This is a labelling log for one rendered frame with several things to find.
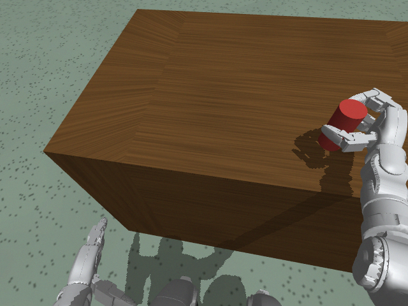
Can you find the can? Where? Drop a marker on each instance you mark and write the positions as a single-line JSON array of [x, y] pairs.
[[347, 117]]

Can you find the right robot arm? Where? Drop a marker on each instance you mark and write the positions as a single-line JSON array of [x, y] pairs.
[[381, 265]]

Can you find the left robot hand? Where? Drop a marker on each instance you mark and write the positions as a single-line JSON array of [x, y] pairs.
[[85, 266]]

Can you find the right robot hand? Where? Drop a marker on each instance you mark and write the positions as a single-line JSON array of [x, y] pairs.
[[389, 128]]

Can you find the left robot arm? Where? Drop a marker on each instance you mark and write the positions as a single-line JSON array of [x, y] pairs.
[[74, 295]]

